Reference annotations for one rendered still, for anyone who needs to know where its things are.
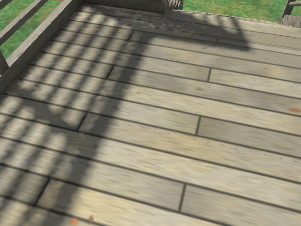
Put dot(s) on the stairs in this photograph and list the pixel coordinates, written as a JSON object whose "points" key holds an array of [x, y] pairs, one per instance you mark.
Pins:
{"points": [[230, 17]]}

